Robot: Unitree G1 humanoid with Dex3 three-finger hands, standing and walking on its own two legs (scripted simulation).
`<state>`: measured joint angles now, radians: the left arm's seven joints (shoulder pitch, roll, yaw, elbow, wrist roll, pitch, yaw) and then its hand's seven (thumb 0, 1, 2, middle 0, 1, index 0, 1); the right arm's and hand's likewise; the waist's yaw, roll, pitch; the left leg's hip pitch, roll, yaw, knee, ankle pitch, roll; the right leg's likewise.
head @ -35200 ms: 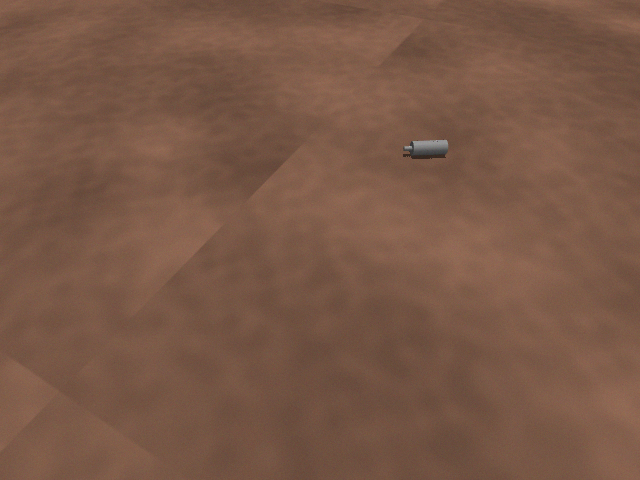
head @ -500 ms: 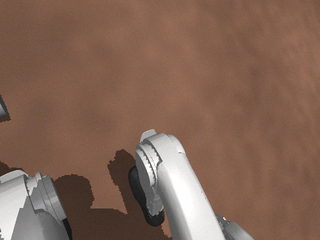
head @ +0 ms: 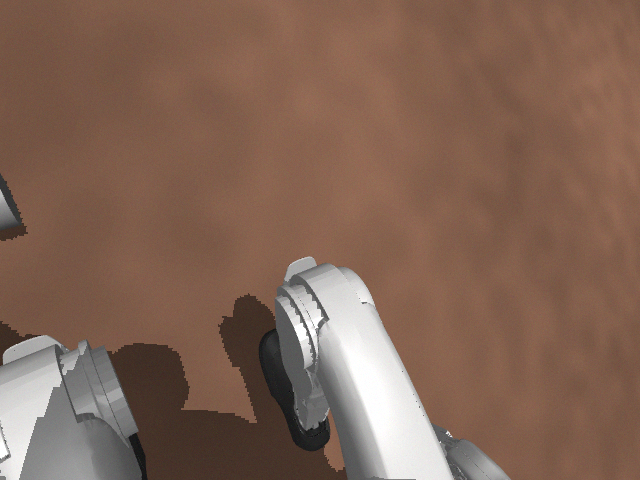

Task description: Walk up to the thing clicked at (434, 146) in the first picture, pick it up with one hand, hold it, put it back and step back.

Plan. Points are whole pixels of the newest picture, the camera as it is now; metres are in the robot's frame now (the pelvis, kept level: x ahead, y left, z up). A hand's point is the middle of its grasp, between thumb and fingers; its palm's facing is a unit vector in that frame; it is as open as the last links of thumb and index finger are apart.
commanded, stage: withdraw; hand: left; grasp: from above
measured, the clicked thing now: out of the picture +0.45 +0.35 -0.27
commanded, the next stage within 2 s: home in 1.06 s
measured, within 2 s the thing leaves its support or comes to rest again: neither
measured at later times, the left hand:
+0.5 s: hand out of the picture +0.48 +0.35 -0.12, palm faces -0.26 -0.07 -0.96, open 14.1 cm
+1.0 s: hand out of the picture +0.43 +0.33 -0.12, palm faces -0.47 -0.10 -0.88, open 14.0 cm
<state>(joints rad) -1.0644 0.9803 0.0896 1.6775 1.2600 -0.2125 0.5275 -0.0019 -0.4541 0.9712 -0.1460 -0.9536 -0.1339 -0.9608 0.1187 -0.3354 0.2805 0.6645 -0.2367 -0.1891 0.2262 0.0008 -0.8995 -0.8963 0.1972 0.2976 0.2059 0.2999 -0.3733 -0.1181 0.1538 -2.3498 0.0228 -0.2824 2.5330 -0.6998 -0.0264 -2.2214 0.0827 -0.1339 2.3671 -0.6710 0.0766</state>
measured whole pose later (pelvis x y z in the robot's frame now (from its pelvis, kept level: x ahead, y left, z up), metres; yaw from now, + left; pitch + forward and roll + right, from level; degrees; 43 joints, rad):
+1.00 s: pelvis -0.01 -0.01 +0.04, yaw +7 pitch +31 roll -9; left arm -1.04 0.78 0.00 1.43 1.26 -0.23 0.27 0.00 -0.51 1.01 -0.09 -0.99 -0.08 -1.00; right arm 0.15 -0.34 0.12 0.67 -0.12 0.01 0.10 0.00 -0.90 -0.90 0.20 0.30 0.20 0.30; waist -0.26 -0.04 -0.02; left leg -2.29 0.01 -0.18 2.34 -0.61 -0.03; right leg -2.19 0.03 -0.06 2.27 -0.63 0.04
